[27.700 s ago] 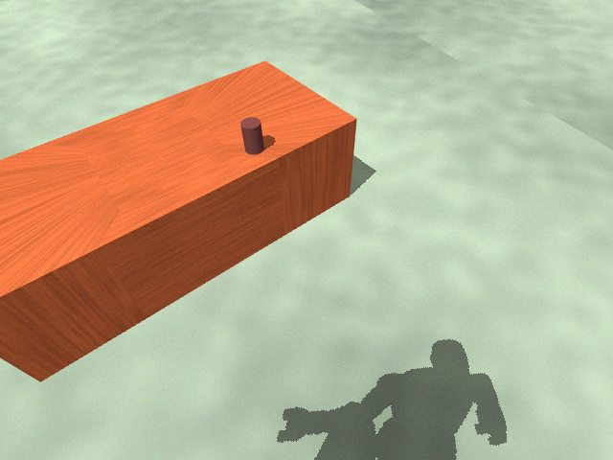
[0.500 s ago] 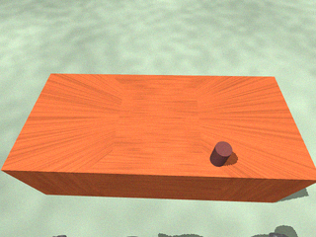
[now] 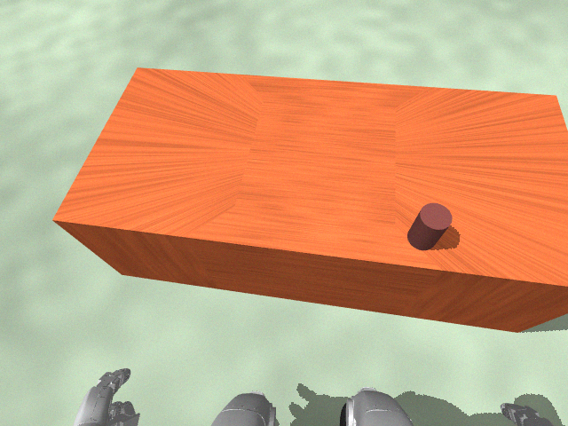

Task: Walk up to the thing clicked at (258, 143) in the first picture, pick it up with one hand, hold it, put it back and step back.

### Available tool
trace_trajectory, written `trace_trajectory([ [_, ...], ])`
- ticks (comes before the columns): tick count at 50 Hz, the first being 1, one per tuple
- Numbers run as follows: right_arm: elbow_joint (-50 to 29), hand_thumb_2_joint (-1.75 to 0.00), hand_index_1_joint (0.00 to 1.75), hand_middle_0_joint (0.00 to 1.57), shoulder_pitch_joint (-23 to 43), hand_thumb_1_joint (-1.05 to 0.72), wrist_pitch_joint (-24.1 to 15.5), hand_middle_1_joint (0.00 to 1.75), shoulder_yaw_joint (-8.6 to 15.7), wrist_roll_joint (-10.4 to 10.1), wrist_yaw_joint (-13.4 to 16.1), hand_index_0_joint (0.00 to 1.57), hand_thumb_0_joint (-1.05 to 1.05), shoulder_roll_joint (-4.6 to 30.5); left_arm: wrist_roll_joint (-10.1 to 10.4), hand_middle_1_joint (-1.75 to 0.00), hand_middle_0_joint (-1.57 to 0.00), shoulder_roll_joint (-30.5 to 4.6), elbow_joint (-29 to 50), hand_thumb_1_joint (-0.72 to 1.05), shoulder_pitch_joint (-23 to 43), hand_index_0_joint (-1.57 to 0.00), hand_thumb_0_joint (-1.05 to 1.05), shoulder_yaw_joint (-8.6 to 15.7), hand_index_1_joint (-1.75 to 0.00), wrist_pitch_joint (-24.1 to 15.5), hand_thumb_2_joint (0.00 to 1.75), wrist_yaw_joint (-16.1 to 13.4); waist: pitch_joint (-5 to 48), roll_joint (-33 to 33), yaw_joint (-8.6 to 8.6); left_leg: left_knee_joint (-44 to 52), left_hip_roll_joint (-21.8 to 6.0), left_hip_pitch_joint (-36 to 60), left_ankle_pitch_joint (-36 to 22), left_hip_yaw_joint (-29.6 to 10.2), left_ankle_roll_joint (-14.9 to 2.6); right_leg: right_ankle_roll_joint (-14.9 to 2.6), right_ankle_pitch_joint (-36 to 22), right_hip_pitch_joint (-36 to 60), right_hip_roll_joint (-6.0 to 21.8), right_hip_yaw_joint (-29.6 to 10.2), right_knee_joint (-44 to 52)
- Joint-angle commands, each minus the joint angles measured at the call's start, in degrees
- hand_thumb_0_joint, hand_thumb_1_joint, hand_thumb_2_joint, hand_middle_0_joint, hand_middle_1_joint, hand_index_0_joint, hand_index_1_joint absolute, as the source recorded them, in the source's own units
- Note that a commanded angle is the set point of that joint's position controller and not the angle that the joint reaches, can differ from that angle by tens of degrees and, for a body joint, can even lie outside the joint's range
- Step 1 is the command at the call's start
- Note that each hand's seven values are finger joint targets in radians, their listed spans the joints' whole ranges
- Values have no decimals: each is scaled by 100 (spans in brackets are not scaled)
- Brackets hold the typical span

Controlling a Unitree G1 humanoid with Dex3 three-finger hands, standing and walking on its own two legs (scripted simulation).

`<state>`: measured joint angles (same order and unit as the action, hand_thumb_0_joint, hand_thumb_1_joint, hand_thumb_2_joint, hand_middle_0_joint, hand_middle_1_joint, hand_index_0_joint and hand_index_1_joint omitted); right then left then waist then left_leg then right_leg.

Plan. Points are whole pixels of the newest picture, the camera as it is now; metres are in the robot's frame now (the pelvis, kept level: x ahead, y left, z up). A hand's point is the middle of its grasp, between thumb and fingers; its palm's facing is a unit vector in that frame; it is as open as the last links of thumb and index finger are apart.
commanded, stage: step back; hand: right
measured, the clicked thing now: (428, 227) +0.52 -0.29 -0.28
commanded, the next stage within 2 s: none
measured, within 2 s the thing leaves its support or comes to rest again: neither
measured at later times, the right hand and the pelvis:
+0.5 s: hand out of the picture -0.03 -0.26 -0.15, palm faces +0.09 +0.93 -0.36, open 7.4 cm; pelvis -0.14 +0.02 +0.00, yaw -7 degrees
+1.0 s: hand out of the picture -0.21 -0.21 -0.13, palm faces +0.03 +0.91 -0.42, open 7.4 cm; pelvis -0.28 +0.06 +0.01, yaw -5 degrees
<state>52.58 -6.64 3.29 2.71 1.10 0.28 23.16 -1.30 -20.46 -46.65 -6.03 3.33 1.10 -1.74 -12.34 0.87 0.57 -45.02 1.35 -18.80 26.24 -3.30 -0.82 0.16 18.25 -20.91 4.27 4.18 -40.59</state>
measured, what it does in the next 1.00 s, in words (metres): walks backwards: left foot, then right foot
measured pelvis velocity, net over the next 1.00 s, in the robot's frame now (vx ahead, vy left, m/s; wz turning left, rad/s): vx -0.28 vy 0.06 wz -0.08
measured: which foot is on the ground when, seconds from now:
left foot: up 0.00-0.00, down 0.02-0.46, up 0.48-0.78, down 0.80-1.00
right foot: down 0.00-0.04, up 0.06-0.42, down 0.44-0.80, up 0.82-1.00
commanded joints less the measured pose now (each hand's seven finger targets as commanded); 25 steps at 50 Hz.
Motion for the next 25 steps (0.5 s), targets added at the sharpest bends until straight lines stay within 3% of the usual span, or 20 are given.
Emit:
trace_trajectory([
  [1,-338,-90,30,20,-638,-90,-199,30,426,117,22,20,0,1250,95,-30,-20,-1378,496,90,-33,-20,0,365,-30,3,90,-40,1839,-71,-196,1933,-779,871,-2711,-686,-400,-481,-1938,476,445,-951,-398],
  [2,-477,-90,30,20,-296,-90,-195,30,535,57,-21,20,0,1854,154,-30,-20,-1151,549,90,42,-20,0,314,-30,0,90,-61,1776,1386,-212,2177,-1900,1028,-3718,-2147,-1215,-179,587,-458,-869,-336,-1360],
  [3,-467,-90,30,20,-463,-90,-197,30,567,62,-31,20,0,2027,73,-30,-20,-1298,437,90,394,-20,0,420,-30,33,90,-134,1719,1473,-541,2408,-2386,444,-3847,-2911,-1840,-127,2353,-325,-1032,-1125,-2536],
  [4,-482,-90,30,20,-235,-90,-203,30,515,62,4,20,0,1729,61,-30,-20,-1340,358,90,311,-20,0,420,-30,58,90,-145,1466,868,-351,2349,-2212,275,-3639,-2286,-1725,-159,2137,-497,-989,-1463,-3153],
  [5,-599,-90,30,20,208,-90,-186,30,393,77,49,20,0,1412,137,-30,-20,-1214,271,90,-58,-20,0,402,-30,71,90,-134,1418,573,-68,2173,-1836,573,-3799,-1566,-1469,-190,1763,-854,-1020,-1520,-3392],
  [6,-656,-90,30,20,324,-90,-184,30,350,113,76,20,0,1266,175,-30,-20,-1180,164,90,-245,-20,0,406,-30,59,90,-118,1309,721,40,2050,-1658,636,-3834,-1270,-1332,-179,1511,-920,-981,-1454,-3518],
  [7,-683,-90,30,20,324,-90,-194,30,353,84,111,20,0,1188,163,-30,-20,-1227,100,90,-422,-20,0,417,-30,48,90,-105,1252,808,85,1996,-1605,726,-3730,-1097,-1321,-136,1234,-938,-931,-1410,-3499],
  [8,-692,-90,30,20,328,-90,-197,30,337,74,115,20,0,1137,137,-30,-20,-1227,63,90,-581,-20,0,418,-30,35,90,-84,1338,801,99,1919,-1581,969,-3827,-1019,-1375,-41,1182,-941,-901,-1325,-3425],
  [10,-721,-90,30,20,103,-90,-207,30,312,71,114,20,0,1026,90,-30,-20,-1147,104,90,-525,-20,0,400,-30,10,90,-56,1373,742,-83,1844,-1562,1341,-4039,-963,-1431,135,1218,-912,-873,-1199,-2972],
  [12,-749,-90,30,20,-32,-90,-206,30,337,48,113,20,0,1081,69,-30,-20,-1149,175,90,-450,-20,0,395,-30,-6,90,-28,1363,682,-195,1817,-1582,1496,-4007,-846,-1495,191,1214,-840,-837,-1063,-2450],
  [14,-792,-90,30,20,-100,-90,-193,30,358,56,101,20,0,1142,80,-30,-20,-1127,202,90,-446,-20,0,399,-30,-8,90,-5,1484,863,-271,1837,-1681,1514,-3752,-870,-1520,194,1211,-590,-752,-925,-1861],
  [16,-884,-90,30,20,-1,-90,-169,30,388,61,90,20,0,1245,80,-30,-20,-1121,170,90,-646,-20,0,385,-30,-34,90,13,1663,966,-207,1788,-1760,1507,-3371,-893,-1481,142,1113,-243,-561,-751,-1009],
  [18,-956,-90,30,20,137,-90,-131,30,397,42,74,20,0,1332,66,-30,-20,-1124,33,90,-947,-20,0,398,-30,-62,90,55,1797,1058,-112,1728,-1664,1126,-2786,-820,-1285,43,827,302,-502,-535,-113],
  [20,-987,-90,30,20,316,-90,-63,30,405,-30,59,20,0,1384,15,-30,-20,-1147,-242,90,-1455,-20,0,441,-30,-95,90,91,1868,917,117,1481,-1451,386,-2125,-624,-947,-114,-166,1263,-546,-265,1276],
  [21,-981,-90,30,20,255,-90,-53,30,346,-63,49,20,0,1212,-65,-30,-20,-1303,-221,90,-1472,-20,0,482,-30,-131,90,83,1777,567,125,1192,-1202,-197,-1505,-487,-614,-249,-306,1523,-339,-725,1580],
  [22,-1021,-90,30,20,187,-90,-50,30,261,-96,22,20,0,860,-152,-30,-20,-1691,-115,90,-1337,-20,0,598,-30,-170,90,87,1455,-849,70,156,-406,-1408,-251,-88,-157,-627,132,1580,772,-2603,1997],
  [23,-1112,-90,30,20,602,-90,-24,30,310,-97,94,20,0,885,-139,-30,-20,-2337,154,90,-893,-20,0,723,-30,-135,90,90,1033,-1670,400,-1389,367,-1266,825,-279,71,-1700,-221,61,2000,-3786,2514],
  [24,-1026,-90,30,20,532,-90,0,30,404,-68,126,20,0,1110,-138,-30,-20,-2277,337,90,-529,-20,0,711,-30,-175,90,52,722,-1249,270,-2283,248,-1076,783,-952,137,-1846,-475,-488,2095,-3827,2481],
  [25,-869,-90,30,20,171,-90,-8,30,414,-108,108,20,0,1165,-97,-30,-20,-1940,450,90,-39,-20,0,616,-30,-190,90,6,707,-757,-77,-2720,408,-1037,355,-1105,97,-1586,-1238,-406,1606,-2863,2104],
])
